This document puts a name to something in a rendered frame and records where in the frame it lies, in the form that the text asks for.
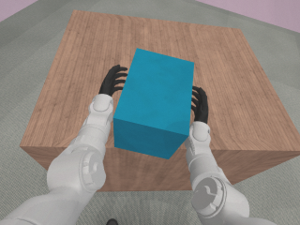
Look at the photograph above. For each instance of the robot left forearm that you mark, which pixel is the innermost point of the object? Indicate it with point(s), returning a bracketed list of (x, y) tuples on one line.
[(95, 129)]

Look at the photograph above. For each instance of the pedestal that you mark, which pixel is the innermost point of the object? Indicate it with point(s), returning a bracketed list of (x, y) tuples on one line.
[(250, 129)]

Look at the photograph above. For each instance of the left robot upper arm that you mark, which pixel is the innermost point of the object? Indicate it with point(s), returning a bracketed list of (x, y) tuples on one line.
[(73, 180)]

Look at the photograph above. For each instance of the robot right forearm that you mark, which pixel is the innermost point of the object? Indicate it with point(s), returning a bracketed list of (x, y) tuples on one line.
[(200, 160)]

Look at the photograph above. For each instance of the left robot hand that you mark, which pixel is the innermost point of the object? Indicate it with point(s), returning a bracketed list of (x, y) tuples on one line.
[(108, 86)]

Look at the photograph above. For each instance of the carton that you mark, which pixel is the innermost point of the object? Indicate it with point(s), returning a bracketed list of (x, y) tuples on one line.
[(152, 116)]

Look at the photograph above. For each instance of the right robot upper arm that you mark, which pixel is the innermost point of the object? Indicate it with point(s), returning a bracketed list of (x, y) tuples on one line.
[(217, 203)]

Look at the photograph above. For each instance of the right robot hand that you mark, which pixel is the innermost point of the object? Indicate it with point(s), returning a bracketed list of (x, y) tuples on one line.
[(201, 110)]

